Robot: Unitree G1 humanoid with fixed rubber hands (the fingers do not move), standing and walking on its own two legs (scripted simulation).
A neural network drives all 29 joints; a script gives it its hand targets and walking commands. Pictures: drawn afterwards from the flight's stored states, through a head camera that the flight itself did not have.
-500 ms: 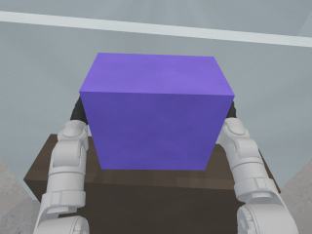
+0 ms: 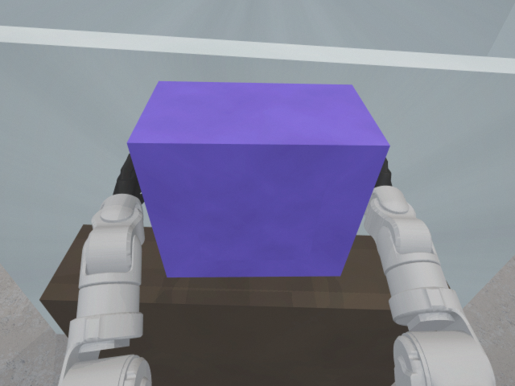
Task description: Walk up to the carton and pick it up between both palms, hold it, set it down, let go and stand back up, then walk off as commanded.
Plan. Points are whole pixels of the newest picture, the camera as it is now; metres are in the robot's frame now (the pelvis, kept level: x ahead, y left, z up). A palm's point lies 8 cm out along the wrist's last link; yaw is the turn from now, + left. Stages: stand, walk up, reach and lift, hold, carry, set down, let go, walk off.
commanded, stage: hold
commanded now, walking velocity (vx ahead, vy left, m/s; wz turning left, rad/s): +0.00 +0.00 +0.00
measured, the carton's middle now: (255, 185) +0.38 -0.01 +0.18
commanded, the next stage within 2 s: none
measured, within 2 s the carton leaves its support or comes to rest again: neither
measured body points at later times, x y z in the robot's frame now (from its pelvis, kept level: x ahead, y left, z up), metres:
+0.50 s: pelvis +0.00 +0.00 +0.00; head -0.05 +0.02 +0.45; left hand +0.36 +0.19 +0.19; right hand +0.38 -0.19 +0.20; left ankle +0.02 +0.15 -0.75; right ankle +0.02 -0.15 -0.75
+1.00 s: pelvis +0.00 +0.00 +0.00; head -0.05 +0.02 +0.45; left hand +0.36 +0.19 +0.19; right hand +0.38 -0.19 +0.20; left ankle +0.02 +0.15 -0.75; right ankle +0.02 -0.15 -0.75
